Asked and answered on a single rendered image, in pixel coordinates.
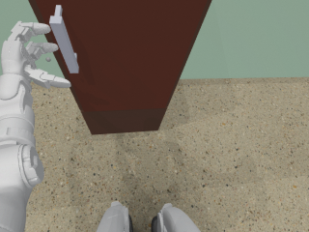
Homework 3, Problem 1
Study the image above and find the robot right thigh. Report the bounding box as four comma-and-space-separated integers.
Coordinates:
156, 207, 201, 232

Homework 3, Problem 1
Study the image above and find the left robot forearm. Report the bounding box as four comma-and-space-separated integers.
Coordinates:
0, 73, 36, 149

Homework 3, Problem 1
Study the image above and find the cupboard door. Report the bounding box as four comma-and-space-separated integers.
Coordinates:
36, 0, 208, 112

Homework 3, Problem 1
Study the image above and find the robot thigh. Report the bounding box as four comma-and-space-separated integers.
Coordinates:
156, 207, 201, 232
96, 205, 129, 232

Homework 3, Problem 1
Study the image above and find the left robot upper arm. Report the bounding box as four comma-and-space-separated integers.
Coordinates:
0, 144, 44, 232

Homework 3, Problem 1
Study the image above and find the robot left thigh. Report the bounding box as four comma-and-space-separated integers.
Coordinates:
96, 205, 129, 232

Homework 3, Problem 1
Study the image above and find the left robot hand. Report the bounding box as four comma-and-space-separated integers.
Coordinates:
1, 21, 71, 89

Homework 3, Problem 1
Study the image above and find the handle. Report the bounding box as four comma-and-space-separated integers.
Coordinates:
49, 5, 79, 73

